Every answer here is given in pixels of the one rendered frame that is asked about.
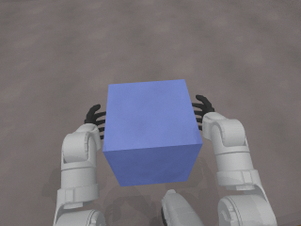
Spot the robot right upper arm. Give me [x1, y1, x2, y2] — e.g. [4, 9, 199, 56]
[217, 193, 277, 226]

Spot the carton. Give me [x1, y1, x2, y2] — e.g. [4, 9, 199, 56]
[103, 79, 203, 187]

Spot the right robot thigh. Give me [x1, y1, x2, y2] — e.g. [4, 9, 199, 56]
[161, 193, 205, 226]

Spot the robot left hand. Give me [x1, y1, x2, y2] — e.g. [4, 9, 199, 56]
[84, 104, 106, 140]

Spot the robot left upper arm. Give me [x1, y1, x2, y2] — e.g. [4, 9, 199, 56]
[55, 209, 106, 226]

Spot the robot left forearm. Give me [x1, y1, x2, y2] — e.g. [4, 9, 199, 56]
[53, 123, 102, 226]

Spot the right robot shin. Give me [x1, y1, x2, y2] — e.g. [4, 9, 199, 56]
[165, 189, 176, 226]

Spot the robot right forearm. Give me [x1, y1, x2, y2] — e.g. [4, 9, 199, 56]
[201, 112, 277, 225]

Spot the robot right hand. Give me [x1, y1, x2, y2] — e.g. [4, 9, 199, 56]
[192, 94, 215, 131]

